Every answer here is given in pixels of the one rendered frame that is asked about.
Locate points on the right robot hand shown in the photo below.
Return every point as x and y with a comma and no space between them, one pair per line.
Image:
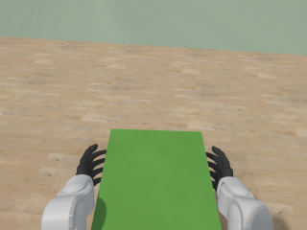
221,168

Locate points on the left robot hand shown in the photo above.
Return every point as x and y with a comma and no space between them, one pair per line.
87,164

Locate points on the left robot forearm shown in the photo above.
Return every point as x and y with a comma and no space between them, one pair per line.
69,210

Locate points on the right robot forearm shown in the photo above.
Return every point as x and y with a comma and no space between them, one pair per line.
240,208

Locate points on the carton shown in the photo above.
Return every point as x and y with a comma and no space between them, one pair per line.
155,180

